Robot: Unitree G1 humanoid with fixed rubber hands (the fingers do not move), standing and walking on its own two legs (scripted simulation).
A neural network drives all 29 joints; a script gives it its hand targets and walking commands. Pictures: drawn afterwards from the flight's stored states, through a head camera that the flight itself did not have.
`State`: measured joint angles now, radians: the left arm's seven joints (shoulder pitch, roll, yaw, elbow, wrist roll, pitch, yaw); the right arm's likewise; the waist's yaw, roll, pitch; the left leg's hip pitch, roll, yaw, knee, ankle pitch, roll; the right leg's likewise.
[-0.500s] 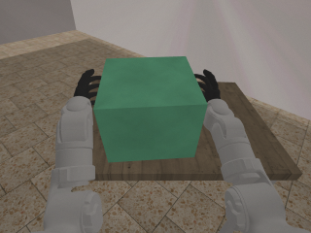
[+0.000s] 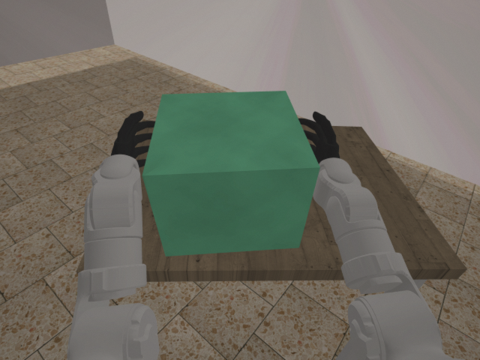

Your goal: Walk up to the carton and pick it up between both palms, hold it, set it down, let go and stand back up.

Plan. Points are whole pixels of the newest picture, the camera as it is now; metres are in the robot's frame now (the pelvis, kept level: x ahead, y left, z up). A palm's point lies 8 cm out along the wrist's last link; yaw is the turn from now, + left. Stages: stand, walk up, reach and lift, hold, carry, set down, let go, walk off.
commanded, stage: hold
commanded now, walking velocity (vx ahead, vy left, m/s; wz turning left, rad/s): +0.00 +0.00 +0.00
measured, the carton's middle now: (228, 169) +0.39 +0.00 +0.17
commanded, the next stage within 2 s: none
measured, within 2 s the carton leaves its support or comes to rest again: neither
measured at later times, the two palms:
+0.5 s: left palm (126, 159) +0.36 +0.15 +0.21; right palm (326, 161) +0.36 -0.16 +0.21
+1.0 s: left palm (124, 158) +0.36 +0.16 +0.22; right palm (325, 158) +0.37 -0.16 +0.21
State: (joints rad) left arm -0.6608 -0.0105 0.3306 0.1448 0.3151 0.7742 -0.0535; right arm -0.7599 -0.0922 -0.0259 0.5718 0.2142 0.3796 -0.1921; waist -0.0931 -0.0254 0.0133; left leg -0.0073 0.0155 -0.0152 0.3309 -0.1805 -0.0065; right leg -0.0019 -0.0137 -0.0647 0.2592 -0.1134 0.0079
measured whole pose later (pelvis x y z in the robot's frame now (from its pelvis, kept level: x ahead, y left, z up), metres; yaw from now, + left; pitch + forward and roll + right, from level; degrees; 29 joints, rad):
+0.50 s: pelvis +0.00 +0.00 +0.00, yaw +0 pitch -9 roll -1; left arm -0.66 -0.01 0.33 0.14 0.32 0.78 -0.06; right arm -0.76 -0.09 -0.03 0.56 0.21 0.38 -0.19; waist -0.10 -0.02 0.02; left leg 0.00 0.01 -0.02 0.33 -0.18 -0.01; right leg 0.01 -0.01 -0.06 0.26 -0.11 0.01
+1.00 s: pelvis +0.00 +0.00 +0.00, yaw +0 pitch -9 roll -1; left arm -0.66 -0.01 0.33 0.13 0.32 0.77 -0.06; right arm -0.76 -0.09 -0.02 0.56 0.22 0.38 -0.20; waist -0.09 -0.03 0.01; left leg 0.00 0.01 -0.02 0.33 -0.18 -0.01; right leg 0.01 -0.01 -0.06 0.26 -0.12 0.01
